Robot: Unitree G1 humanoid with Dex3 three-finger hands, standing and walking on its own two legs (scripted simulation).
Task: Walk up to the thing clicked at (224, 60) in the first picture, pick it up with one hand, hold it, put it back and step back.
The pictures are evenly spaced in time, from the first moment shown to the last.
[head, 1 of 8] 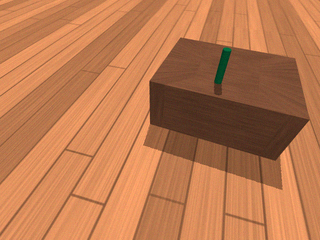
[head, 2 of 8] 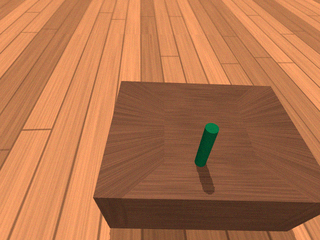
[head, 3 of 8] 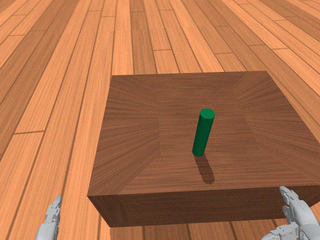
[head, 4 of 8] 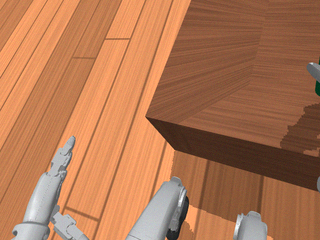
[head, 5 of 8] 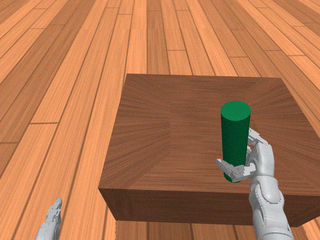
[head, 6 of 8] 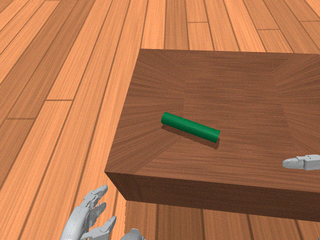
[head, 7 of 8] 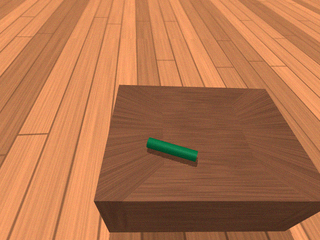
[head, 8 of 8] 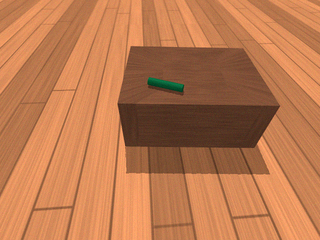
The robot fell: no
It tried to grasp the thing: yes
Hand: right
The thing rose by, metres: 0.28
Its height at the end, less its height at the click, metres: -0.10
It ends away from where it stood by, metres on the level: 0.15
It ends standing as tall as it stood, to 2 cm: no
